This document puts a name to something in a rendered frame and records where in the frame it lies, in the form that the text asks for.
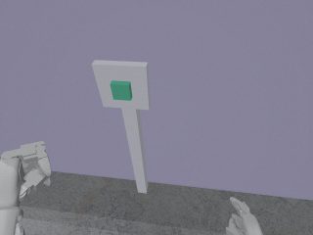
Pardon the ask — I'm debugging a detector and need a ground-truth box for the panel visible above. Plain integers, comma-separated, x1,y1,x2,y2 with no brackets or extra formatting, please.
92,60,151,194

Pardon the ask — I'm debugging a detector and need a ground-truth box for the button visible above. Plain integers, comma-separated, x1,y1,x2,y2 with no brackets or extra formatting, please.
110,80,133,101

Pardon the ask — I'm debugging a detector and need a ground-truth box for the robot right hand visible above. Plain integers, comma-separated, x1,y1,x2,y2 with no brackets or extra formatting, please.
226,197,263,235

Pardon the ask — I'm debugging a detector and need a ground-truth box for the robot left hand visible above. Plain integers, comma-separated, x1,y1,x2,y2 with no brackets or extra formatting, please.
0,141,52,209

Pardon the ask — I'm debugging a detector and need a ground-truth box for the robot left forearm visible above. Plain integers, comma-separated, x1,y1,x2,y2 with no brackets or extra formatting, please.
0,207,25,235

